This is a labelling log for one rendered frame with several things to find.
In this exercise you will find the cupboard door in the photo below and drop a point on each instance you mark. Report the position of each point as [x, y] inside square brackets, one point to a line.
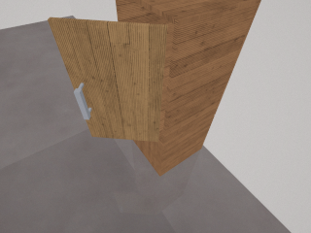
[121, 65]

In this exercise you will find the handle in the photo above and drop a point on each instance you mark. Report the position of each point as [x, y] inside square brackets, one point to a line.
[85, 110]

